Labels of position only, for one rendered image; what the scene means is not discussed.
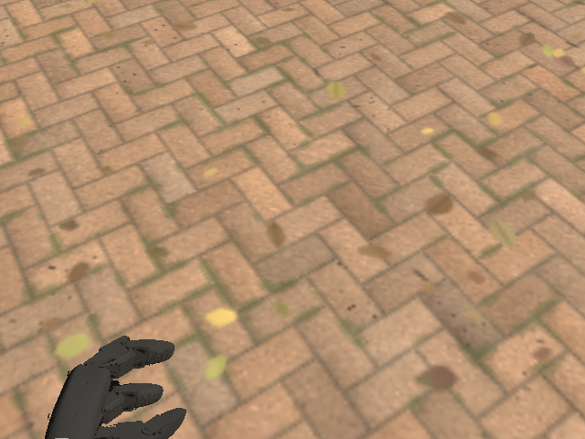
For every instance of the left robot hand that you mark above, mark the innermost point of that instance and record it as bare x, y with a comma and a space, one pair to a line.
90, 396

